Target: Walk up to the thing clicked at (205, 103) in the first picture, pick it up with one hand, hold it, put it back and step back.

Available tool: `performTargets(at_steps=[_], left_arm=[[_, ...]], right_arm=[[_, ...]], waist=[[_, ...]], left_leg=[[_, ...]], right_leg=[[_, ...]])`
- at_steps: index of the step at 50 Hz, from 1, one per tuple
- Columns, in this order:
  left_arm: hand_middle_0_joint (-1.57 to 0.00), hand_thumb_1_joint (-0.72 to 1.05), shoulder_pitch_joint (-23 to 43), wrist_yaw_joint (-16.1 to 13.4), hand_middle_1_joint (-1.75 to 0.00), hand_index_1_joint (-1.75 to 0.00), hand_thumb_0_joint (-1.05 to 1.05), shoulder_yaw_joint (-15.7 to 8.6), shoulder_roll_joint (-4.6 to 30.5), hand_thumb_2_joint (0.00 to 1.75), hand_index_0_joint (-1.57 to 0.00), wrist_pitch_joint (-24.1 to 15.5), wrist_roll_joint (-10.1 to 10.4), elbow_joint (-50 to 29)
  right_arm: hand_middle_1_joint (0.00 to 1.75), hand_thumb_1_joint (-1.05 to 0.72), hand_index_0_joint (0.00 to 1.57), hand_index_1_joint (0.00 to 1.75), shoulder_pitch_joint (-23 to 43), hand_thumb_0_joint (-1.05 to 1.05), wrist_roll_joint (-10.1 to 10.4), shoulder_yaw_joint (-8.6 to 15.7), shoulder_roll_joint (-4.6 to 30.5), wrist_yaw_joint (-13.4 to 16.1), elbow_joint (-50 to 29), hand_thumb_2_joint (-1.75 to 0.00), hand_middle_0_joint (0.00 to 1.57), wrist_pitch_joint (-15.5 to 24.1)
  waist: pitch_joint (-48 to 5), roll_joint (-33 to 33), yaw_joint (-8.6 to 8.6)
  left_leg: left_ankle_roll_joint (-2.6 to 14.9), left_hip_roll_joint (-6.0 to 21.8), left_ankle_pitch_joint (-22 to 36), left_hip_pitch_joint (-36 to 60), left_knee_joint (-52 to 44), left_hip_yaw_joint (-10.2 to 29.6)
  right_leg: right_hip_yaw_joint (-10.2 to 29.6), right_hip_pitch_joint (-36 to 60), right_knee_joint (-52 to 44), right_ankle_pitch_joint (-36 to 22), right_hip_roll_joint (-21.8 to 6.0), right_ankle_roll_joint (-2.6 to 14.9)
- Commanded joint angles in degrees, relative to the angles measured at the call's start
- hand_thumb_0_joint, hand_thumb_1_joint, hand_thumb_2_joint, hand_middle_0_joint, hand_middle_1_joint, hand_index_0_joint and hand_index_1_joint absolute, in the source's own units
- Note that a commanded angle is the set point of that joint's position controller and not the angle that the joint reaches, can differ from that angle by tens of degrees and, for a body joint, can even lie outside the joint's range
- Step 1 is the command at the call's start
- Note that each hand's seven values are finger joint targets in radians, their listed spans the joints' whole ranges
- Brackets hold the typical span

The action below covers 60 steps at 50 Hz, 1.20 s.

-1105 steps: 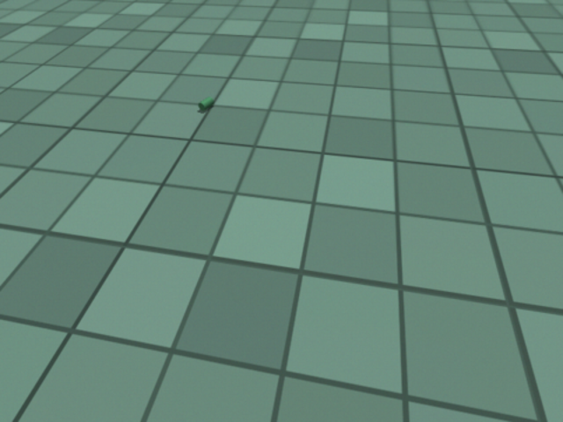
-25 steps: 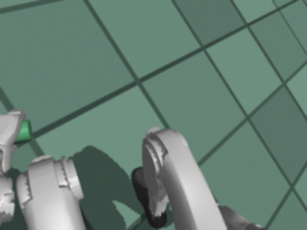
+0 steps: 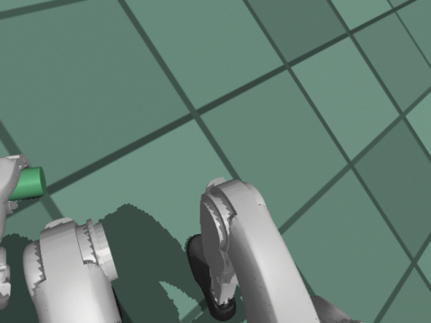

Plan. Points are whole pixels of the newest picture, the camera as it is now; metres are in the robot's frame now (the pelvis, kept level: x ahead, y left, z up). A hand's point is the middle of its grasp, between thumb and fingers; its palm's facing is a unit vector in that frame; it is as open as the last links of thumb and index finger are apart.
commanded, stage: close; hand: left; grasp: from above
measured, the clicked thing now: (14, 184) +0.41 +0.27 -0.27
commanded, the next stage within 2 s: settle in 0.56 s
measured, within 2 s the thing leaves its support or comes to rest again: leaves its support in 1.04 s
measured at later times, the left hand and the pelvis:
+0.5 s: hand (3, 194) +0.39 +0.28 -0.24, palm faces -0.45 -0.08 -0.89, open 8.6 cm; pelvis +0.00 +0.00 +0.00, yaw +0 degrees
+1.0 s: hand (3, 193) +0.39 +0.28 -0.23, palm faces -0.44 -0.10 -0.89, open 8.6 cm; pelvis +0.00 +0.00 +0.00, yaw +0 degrees
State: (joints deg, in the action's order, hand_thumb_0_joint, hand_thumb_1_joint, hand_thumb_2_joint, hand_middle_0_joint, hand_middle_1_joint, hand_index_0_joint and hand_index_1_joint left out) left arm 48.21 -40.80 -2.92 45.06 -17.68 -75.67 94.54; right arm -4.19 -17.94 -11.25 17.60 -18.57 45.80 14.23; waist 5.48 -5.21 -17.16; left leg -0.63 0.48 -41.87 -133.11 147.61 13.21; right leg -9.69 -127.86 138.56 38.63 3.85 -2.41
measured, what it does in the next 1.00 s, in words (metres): stands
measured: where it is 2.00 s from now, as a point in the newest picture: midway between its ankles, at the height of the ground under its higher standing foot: (167, 316)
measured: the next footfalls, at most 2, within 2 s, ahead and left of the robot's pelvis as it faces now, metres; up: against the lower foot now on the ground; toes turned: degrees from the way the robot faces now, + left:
none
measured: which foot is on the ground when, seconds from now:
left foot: down 0.00-1.00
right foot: down 0.00-1.00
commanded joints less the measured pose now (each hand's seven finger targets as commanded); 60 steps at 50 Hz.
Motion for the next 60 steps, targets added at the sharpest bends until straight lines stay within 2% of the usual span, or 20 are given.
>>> performTargets(at_steps=[1, 5, 10, 19, 23, 28, 32, 33, 36, 40, 44, 46, 48, 50, 51, 54, 55, 56, 57, 60], left_arm=[[-0.87, 0.47, 12.7, -2.7, -0.27, -0.29, 0.0, 1.4, 6.5, 0.42, -0.85, -0.4, 0.0, -4.6], [-0.88, 0.46, 13.1, -3.2, -0.24, -0.26, 0.0, 1.8, 6.3, 0.39, -0.85, 0.8, 0.0, -3.2], [-0.89, 0.46, 14.1, -3.2, -0.22, -0.25, 0.0, 2.3, 6.0, 0.39, -0.86, 1.8, 0.6, -4.0], [-0.9, 0.44, 14.5, -2.4, -0.18, -0.22, 0.0, 1.7, 6.8, 0.38, -0.86, 2.3, 1.3, -3.8], [-0.9, 0.45, 13.3, -1.9, -0.16, -0.2, 0.0, 2.7, 5.7, 0.36, -0.86, 2.0, 1.4, -3.1], [-0.92, 0.44, 13.1, -2.1, -0.12, -0.18, 0.0, 1.8, 6.8, 0.34, -0.87, 1.6, 2.0, -2.7], [-0.94, 0.47, 13.2, -2.0, -0.13, -0.19, 0.0, 2.2, 6.0, 0.36, -0.89, 1.5, 1.9, -3.3], [-0.95, 0.47, 12.9, -2.1, -0.13, -0.19, 0.0, 1.5, 7.2, 0.37, -0.89, 1.4, 1.9, -3.5], [-1.04, 0.61, 13.1, -1.9, -0.28, -0.3, 0.0, 2.0, 6.5, 0.43, -1.02, 1.3, 1.7, -3.5], [-1.07, 0.65, 13.6, -1.8, -0.3, -0.32, 0.0, 0.3, 8.1, 0.45, -1.05, 1.5, 1.4, -5.5], [-1.08, 0.67, 13.6, -1.5, -0.31, -0.33, 0.0, -1.0, 8.9, 0.45, -1.07, 1.7, 0.9, -8.5], [-1.08, 0.67, 13.4, -1.2, -0.33, -0.34, 0.0, -3.4, 11.1, 0.48, -1.06, 1.7, 0.8, -13.8], [-1.07, 0.68, 11.9, -0.8, -0.34, -0.35, 0.0, -4.0, 9.7, 0.48, -1.06, 1.8, 0.7, -15.2], [-1.07, 0.68, 10.8, -1.0, -0.35, -0.36, 0.0, -5.8, 10.0, 0.49, -1.06, 2.1, 1.2, -22.6], [-1.07, 0.7, 9.6, -0.5, -0.36, -0.37, 0.0, -5.7, 9.2, 0.49, -1.07, 2.5, 1.6, -22.7], [-1.08, 0.7, 10.6, 0.9, -0.35, -0.36, 0.0, -4.8, 7.2, 0.49, -1.07, 3.5, 2.5, -32.0], [-1.08, 0.72, 10.4, 1.6, -0.35, -0.34, 0.0, -2.5, 4.8, 0.45, -1.08, 4.0, 2.6, -28.3], [-1.09, 0.71, 10.4, 2.1, -0.32, -0.33, 0.0, -2.2, 4.1, 0.47, -1.08, 4.6, 2.3, -27.0], [-1.09, 0.69, 11.1, 2.2, -0.3, -0.32, 0.0, -4.8, 7.7, 0.49, -1.07, 4.9, 2.1, -29.3], [-1.14, 0.71, 11.2, 4.9, -0.25, -0.29, 0.0, -3.5, 5.3, 0.51, -1.1, 6.5, 2.3, -27.5]], right_arm=[[0.3, -0.89, 0.2, 0.3, -7.1, 0.0, -0.3, 4.9, 17.2, 1.1, -0.1, -0.9, 0.2, 0.3], [0.3, -0.89, 0.2, 0.3, -7.8, 0.0, -0.2, 4.6, 17.3, 0.9, -0.2, -0.9, 0.2, 0.6], [0.3, -0.89, 0.2, 0.3, -6.8, 0.0, 0.1, 4.9, 17.5, 0.9, 0.0, -0.9, 0.2, 1.3], [0.3, -0.89, 0.2, 0.3, -8.1, 0.0, 1.0, 5.0, 18.1, 0.6, -0.6, -0.9, 0.2, 1.5], [0.3, -0.89, 0.2, 0.3, -7.8, 0.0, 0.9, 4.8, 17.9, 0.2, -1.0, -0.9, 0.2, 1.8], [0.3, -0.89, 0.2, 0.3, -8.2, 0.0, 1.1, 4.6, 17.9, 0.7, -1.0, -0.9, 0.2, 1.4], [0.3, -0.89, 0.2, 0.3, -8.1, 0.0, 0.5, 4.5, 17.8, 0.6, -1.0, -0.9, 0.2, 1.5], [0.3, -0.89, 0.2, 0.3, -7.8, 0.0, 0.8, 4.6, 17.9, 0.9, -0.9, -0.9, 0.2, 1.4], [0.3, -0.9, 0.2, 0.3, -7.7, 0.0, 0.7, 4.8, 17.8, 0.9, -0.8, -0.9, 0.2, 1.3], [0.3, -0.9, 0.2, 0.3, -8.4, 0.0, 0.7, 4.9, 17.7, 0.8, -0.7, -0.9, 0.2, 1.0], [0.3, -0.9, 0.2, 0.3, -8.9, 0.0, 0.8, 5.8, 17.4, 0.8, -0.8, -0.9, 0.2, 0.9], [0.3, -0.9, 0.2, 0.3, -9.5, 0.0, 1.2, 6.7, 17.3, 0.5, -0.6, -0.9, 0.2, 0.8], [0.3, -0.9, 0.2, 0.3, -10.3, 0.0, 1.8, 7.8, 17.2, 0.1, -0.9, -0.9, 0.2, 0.7], [0.3, -0.9, 0.2, 0.3, -10.8, 0.0, 2.7, 10.1, 18.0, 0.4, -0.7, -0.9, 0.2, 0.0], [0.3, -0.9, 0.2, 0.3, -10.4, 0.0, 3.5, 10.7, 17.9, 0.3, -1.6, -0.9, 0.2, 0.0], [0.3, -0.9, 0.2, 0.3, -9.9, 0.0, 6.1, 12.9, 16.6, 0.5, -2.8, -0.9, 0.2, -1.2], [0.3, -0.9, 0.2, 0.3, -9.2, 0.0, 6.4, 12.7, 16.0, 0.4, -3.0, -0.9, 0.2, -1.3], [0.3, -0.9, 0.2, 0.3, -10.3, 0.0, 6.6, 12.9, 15.7, 0.5, -2.2, -0.9, 0.2, -1.5], [0.3, -0.9, 0.2, 0.3, -10.9, 0.0, 7.2, 13.7, 15.9, 1.0, -2.1, -0.9, 0.2, -2.0], [0.3, -0.9, 0.2, 0.3, -12.8, 0.0, 8.0, 14.8, 15.0, 1.9, -1.5, -0.9, 0.2, -3.4]], waist=[[-34.0, 22.3, -2.33], [-33.4, 21.5, -3.29], [-32.1, 22.2, -2.77], [-33.8, 22.0, -2.75], [-32.7, 21.3, -2.71], [-34.3, 20.3, -2.8], [-33.5, 21.1, -2.7], [-34.2, 21.5, -2.28], [-33.9, 21.5, -2.45], [-35.8, 23.7, -1.49], [-36.2, 25.0, -1.22], [-41.1, 27.7, 0.24], [-41.5, 28.2, -0.04], [-46.0, 30.5, 1.52], [-45.2, 30.7, 1.71], [-51.7, 34.0, 3.89], [-47.2, 31.0, 2.66], [-45.6, 28.8, 2.52], [-47.3, 28.8, 3.66], [-46.7, 24.5, 3.78]], left_leg=[[0.99, 0.7, 9.3, 24.4, -16.3, -5.5], [1.09, 0.7, 9.7, 24.1, -15.6, -5.6], [0.85, 0.8, 7.8, 24.3, -17.2, -4.7], [1.03, 0.8, 9.8, 24.7, -16.8, -5.2], [1.04, 0.6, 9.4, 24.5, -16.6, -5.1], [1.24, 0.7, 10.7, 23.8, -16.0, -5.8], [1.14, 0.6, 9.7, 24.5, -16.4, -5.3], [1.05, 0.7, 9.5, 24.7, -16.7, -5.4], [1.01, 0.7, 9.8, 24.1, -16.4, -5.4], [0.8, 0.6, 11.3, 25.7, -16.6, -5.3], [0.81, 0.5, 10.3, 25.5, -16.8, -6.0], [0.62, 0.5, 13.3, 28.4, -16.3, -6.5], [0.42, 0.5, 14.6, 29.2, -15.9, -7.0], [0.26, 0.2, 16.7, 31.9, -16.9, -7.4], [0.02, 0.2, 16.3, 32.5, -17.6, -7.3], [-0.13, 0.3, 16.9, 35.2, -20.3, -7.9], [0.21, 0.3, 14.3, 32.0, -19.7, -8.1], [0.79, 0.2, 13.9, 30.0, -19.8, -8.6], [1.12, 0.1, 13.3, 29.1, -20.1, -8.8], [1.77, -0.1, 12.9, 28.0, -20.3, -9.4]], right_leg=[[-5.1, 16.7, -12.5, -10.0, 2.8, 4.27], [-4.9, 17.1, -12.4, -11.0, 2.7, 4.11], [-5.4, 15.0, -12.3, -9.0, 2.4, 4.08], [-4.9, 17.5, -13.1, -11.5, 2.6, 3.97], [-5.4, 16.6, -12.6, -11.0, 2.3, 3.92], [-4.2, 19.6, -13.8, -12.3, 2.7, 3.98], [-5.3, 17.6, -13.0, -10.7, 2.4, 4.06], [-5.0, 18.1, -13.4, -10.7, 2.7, 4.14], [-4.9, 18.2, -13.2, -11.1, 2.6, 4.14], [-5.2, 17.8, -12.1, -12.4, 2.4, 4.3], [-4.7, 17.5, -12.6, -11.5, 2.3, 4.43], [-4.2, 19.2, -11.9, -14.2, 2.3, 4.63], [-4.0, 18.7, -11.7, -15.4, 2.0, 4.72], [-3.9, 19.2, -12.4, -16.8, 1.9, 4.82], [-4.2, 17.5, -12.0, -16.3, 1.4, 5.03], [-2.7, 17.7, -12.7, -17.0, 1.2, 5.48], [-2.5, 15.7, -12.9, -15.2, 1.1, 5.5], [-2.2, 15.7, -14.0, -15.2, 1.3, 5.0], [-1.2, 16.5, -14.7, -14.4, 1.3, 5.12], [0.3, 17.2, -16.6, -13.6, 1.1, 4.91]])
